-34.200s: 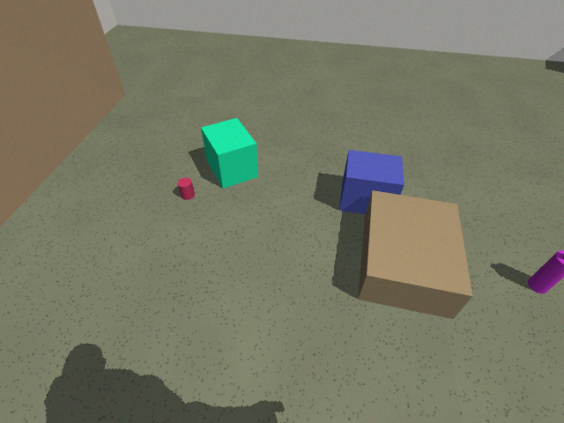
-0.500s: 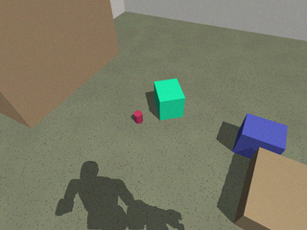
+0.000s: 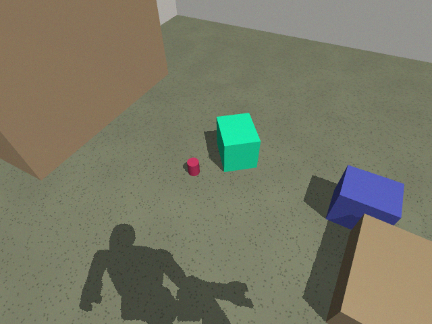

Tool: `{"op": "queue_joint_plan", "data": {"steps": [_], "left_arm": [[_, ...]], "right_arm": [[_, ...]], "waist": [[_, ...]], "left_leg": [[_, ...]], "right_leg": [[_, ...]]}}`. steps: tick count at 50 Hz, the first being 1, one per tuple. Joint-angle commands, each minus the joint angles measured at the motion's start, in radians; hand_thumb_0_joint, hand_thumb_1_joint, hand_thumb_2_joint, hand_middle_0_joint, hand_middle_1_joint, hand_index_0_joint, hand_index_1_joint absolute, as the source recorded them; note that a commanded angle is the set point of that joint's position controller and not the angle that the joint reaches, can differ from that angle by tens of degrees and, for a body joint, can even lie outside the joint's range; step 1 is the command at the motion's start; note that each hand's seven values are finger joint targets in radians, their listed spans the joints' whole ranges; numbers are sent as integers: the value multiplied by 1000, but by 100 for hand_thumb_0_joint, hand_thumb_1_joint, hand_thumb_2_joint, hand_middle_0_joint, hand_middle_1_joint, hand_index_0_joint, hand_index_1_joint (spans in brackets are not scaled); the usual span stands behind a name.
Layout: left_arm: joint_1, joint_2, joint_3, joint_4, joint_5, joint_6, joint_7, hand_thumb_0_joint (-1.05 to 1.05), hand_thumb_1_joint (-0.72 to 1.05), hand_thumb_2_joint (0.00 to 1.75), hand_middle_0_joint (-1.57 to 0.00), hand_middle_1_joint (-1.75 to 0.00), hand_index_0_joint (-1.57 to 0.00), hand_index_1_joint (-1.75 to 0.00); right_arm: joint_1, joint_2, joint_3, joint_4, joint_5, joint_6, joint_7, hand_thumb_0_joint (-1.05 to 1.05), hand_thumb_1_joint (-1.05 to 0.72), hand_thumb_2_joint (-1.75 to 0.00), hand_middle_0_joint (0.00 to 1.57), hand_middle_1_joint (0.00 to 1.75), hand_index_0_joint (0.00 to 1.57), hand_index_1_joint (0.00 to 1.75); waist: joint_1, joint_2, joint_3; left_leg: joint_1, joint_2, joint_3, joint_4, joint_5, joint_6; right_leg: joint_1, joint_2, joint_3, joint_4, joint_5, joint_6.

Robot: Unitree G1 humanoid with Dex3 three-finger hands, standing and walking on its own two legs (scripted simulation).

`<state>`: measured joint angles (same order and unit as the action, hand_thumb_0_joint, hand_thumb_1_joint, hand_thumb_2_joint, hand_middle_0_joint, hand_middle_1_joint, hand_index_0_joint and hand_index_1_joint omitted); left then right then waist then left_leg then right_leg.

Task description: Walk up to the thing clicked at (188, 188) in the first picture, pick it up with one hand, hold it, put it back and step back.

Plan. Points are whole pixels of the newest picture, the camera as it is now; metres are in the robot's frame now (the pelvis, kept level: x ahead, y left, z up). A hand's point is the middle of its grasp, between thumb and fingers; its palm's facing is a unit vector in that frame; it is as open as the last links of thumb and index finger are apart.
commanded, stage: step back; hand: left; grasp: from above
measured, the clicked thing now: (193, 166) +1.07 +0.18 -0.72
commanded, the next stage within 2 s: stand in 0.34 s
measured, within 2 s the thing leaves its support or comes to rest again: neither
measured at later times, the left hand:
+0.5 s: hand out of the picture +0.13 +0.28 -0.14, palm faces -0.05 -0.94 -0.34, open 7.3 cm
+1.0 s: hand out of the picture +0.10 +0.28 -0.14, palm faces -0.07 -0.94 -0.34, open 7.3 cm
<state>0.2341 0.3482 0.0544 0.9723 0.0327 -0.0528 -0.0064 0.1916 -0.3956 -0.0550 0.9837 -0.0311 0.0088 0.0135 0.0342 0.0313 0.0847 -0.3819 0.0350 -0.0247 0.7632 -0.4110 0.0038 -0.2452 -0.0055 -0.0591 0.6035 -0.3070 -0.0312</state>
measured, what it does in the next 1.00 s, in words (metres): steps on the spot: left foot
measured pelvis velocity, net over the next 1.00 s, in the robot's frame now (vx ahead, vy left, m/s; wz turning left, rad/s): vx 0.02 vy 0.03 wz -0.04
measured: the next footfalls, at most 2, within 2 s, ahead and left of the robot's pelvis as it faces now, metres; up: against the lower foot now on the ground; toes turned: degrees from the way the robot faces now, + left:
left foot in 0.06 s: +0.11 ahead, +0.15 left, +0.00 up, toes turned +2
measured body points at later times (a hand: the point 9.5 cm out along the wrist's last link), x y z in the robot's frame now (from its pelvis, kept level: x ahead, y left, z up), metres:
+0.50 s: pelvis +0.03 +0.03 +0.01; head +0.03 +0.03 +0.46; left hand +0.13 +0.33 -0.11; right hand +0.13 -0.27 -0.11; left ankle +0.07 +0.15 -0.73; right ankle +0.01 -0.10 -0.73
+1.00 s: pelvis +0.02 +0.03 +0.02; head +0.03 +0.03 +0.47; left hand +0.10 +0.33 -0.11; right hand +0.08 -0.28 -0.11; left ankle +0.07 +0.15 -0.73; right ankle +0.01 -0.10 -0.73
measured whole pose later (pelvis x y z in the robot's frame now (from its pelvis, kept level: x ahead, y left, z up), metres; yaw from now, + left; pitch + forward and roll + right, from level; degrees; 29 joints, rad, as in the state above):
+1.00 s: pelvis +0.02 +0.03 +0.02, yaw -2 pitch -3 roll +0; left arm 0.12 0.35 0.00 1.15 0.02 -0.02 -0.01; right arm 0.10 -0.35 -0.01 1.16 -0.01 0.00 0.02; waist -0.01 0.00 0.05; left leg -0.16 0.03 0.06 0.33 -0.12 0.00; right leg -0.09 -0.02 0.00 0.34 -0.19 0.02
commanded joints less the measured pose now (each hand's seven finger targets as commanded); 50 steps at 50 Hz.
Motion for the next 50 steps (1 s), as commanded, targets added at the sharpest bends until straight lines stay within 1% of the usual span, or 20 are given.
{"op": "queue_joint_plan", "data": {"steps": [1,2,3,4,5,6,9,11,16,17,18,22,25,30,32,33,34,41,45,50], "left_arm": [[-97,274,47,-86,-25,-8,25,0,90,90,-20,-30,-20,-30],[-94,247,35,-91,-24,-3,24,0,90,90,-20,-30,-20,-30],[-63,213,22,-89,-30,0,24,0,90,90,-20,-30,-20,-30],[-45,193,14,-75,-42,10,23,0,90,90,-20,-30,-20,-30],[-48,223,26,-42,-41,19,28,0,90,90,-20,-30,-20,-30],[-40,216,22,-24,-33,18,28,0,90,90,-20,-30,-20,-30],[-23,238,26,15,-25,5,26,0,90,90,-20,-30,-20,-30],[-81,262,29,14,-24,1,23,0,90,90,-20,-30,-20,-30],[-112,241,18,41,-27,1,26,0,90,90,-20,-30,-20,-30],[-118,207,-6,59,-32,2,17,0,90,90,-20,-30,-20,-30],[-129,207,-5,58,-33,3,14,0,90,90,-20,-30,-20,-30],[-169,220,-12,77,-31,9,16,0,90,90,-20,-30,-20,-30],[-180,214,-15,89,-28,12,13,0,90,90,-20,-30,-20,-30],[-184,212,-16,103,-26,10,10,0,90,90,-20,-30,-20,-30],[-189,219,-15,109,-25,10,10,0,90,90,-20,-30,-20,-30],[-180,220,-16,109,-23,7,10,0,90,90,-20,-30,-20,-30],[-193,222,-15,109,-24,8,10,0,90,90,-20,-30,-20,-30],[-180,218,-18,112,-24,10,9,0,90,90,-20,-30,-20,-30],[-166,219,-17,114,-24,15,7,0,90,90,-20,-30,-20,-30],[-159,218,-19,109,-23,11,9,0,90,90,-20,-30,-20,-30]], "right_arm": [[16,-131,-40,-27,-1,-23,-16,0,-90,-90,20,30,20,30],[18,-150,-46,-20,-5,-28,-21,0,-90,-90,20,30,20,30],[-7,-183,-49,-26,-9,-34,-26,0,-90,-90,20,30,20,30],[-76,-229,-50,-48,-3,-38,-26,0,-90,-90,20,30,20,30],[-107,-249,-50,-46,6,-35,-22,0,-90,-90,20,30,20,30],[-143,-225,-42,-38,4,-32,-19,0,-90,-90,20,30,20,30],[-178,-182,-22,-21,9,-28,-20,0,-90,-90,20,30,20,30],[-170,-166,-15,-4,14,-27,-20,0,-90,-90,20,30,20,30],[-205,-161,-9,33,18,-32,-17,0,-90,-90,20,30,20,30],[-151,-171,-2,45,25,-42,-13,0,-90,-90,20,30,20,30],[-160,-171,-3,53,24,-49,-13,0,-90,-90,20,30,20,30],[-181,-161,1,71,24,-51,-13,0,-90,-90,20,30,20,30],[-200,-158,1,78,23,-47,-12,0,-90,-90,20,30,20,30],[-201,-160,-1,90,22,-50,-10,0,-90,-90,20,30,20,30],[-201,-153,0,95,21,-47,-8,0,-90,-90,20,30,20,30],[-211,-154,-2,92,22,-49,-7,0,-90,-90,20,30,20,30],[-193,-151,0,95,22,-48,-8,0,-90,-90,20,30,20,30],[-182,-159,1,103,20,-46,-7,0,-90,-90,20,30,20,30],[-169,-164,4,106,20,-43,-7,0,-90,-90,20,30,20,30],[-171,-166,6,106,21,-45,-8,0,-90,-90,20,30,20,30]], "waist": [[-52,-152,-91],[-59,-119,-108],[-41,-22,-142],[-20,75,-152],[-13,93,-132],[0,77,-113],[7,73,-109],[-25,22,-91],[-20,2,-135],[-38,-1,-183],[-33,-2,-180],[-36,-16,-157],[-32,-22,-113],[-29,-10,-120],[-32,-18,-93],[-29,-28,-119],[-39,-29,-104],[-38,-15,-104],[-40,-9,-73],[-38,-28,-118]], "left_leg": [[203,-15,80,-224,203,9],[253,8,35,-273,272,21],[285,110,-84,-311,335,53],[195,220,-237,-377,234,128],[86,262,-245,-394,161,179],[61,253,-219,-390,151,167],[53,149,-95,-306,189,71],[110,102,-57,-294,176,36],[194,127,-43,-327,320,52],[235,122,-62,-358,409,46],[252,125,-58,-371,479,38],[297,122,-44,-403,496,25],[270,112,-43,-450,366,17],[295,112,-37,-479,347,10],[267,105,-41,-502,279,7],[310,106,-35,-485,313,10],[283,107,-38,-497,298,7],[290,104,-33,-497,280,5],[251,103,-47,-524,187,3],[306,105,-34,-485,299,9]], "right_leg": [[-82,-192,174,-100,378,-85],[-110,-173,172,-60,353,-59],[-126,-126,145,-8,299,-26],[-100,-26,99,60,57,11],[7,-7,58,80,-115,11],[33,-12,65,42,-114,8],[76,-62,145,-92,98,-13],[20,-107,210,-136,149,-27],[49,-93,172,-151,273,-4],[113,-104,153,-172,303,6],[120,-102,146,-168,331,12],[123,-112,142,-224,325,18],[116,-114,144,-282,226,25],[124,-124,148,-312,206,23],[116,-124,149,-328,160,24],[107,-128,151,-333,182,22],[113,-125,148,-332,171,24],[102,-128,152,-346,150,20],[84,-119,146,-349,99,20],[89,-129,151,-346,182,21]]}}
